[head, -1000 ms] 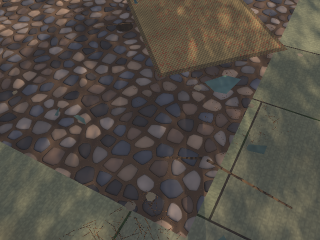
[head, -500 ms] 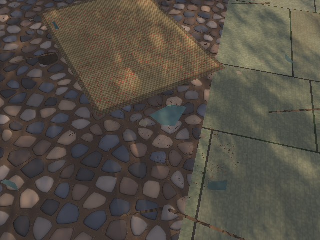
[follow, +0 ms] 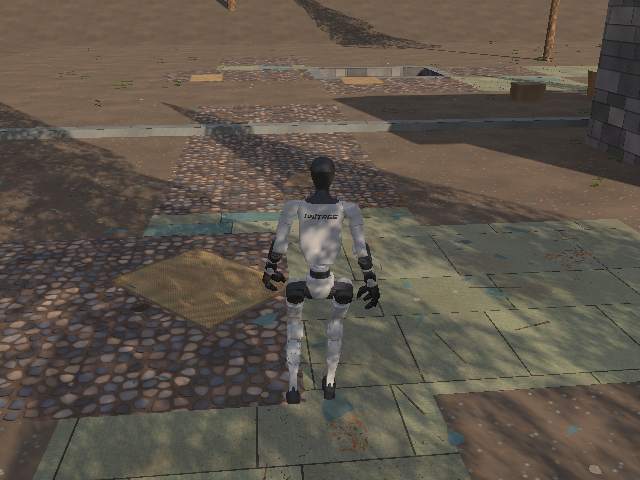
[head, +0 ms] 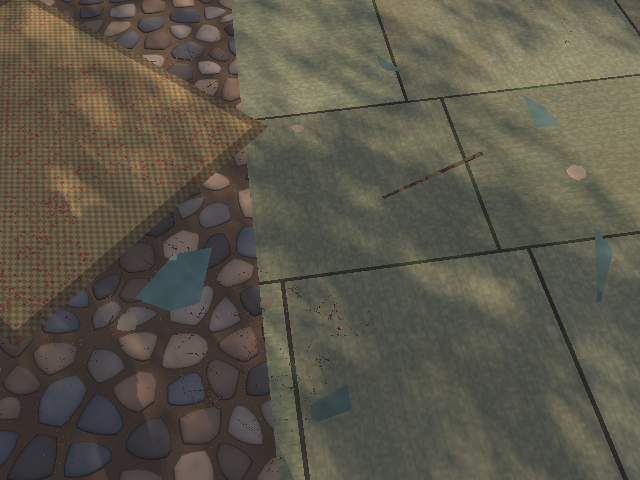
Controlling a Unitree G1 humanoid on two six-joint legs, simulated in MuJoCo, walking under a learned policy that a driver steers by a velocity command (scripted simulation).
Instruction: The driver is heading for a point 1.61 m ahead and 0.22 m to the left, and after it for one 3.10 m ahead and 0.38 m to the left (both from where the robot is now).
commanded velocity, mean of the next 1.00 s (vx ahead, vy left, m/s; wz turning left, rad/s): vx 0.04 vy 0.00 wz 0.11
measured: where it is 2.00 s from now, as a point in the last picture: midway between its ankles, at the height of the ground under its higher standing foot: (267, 440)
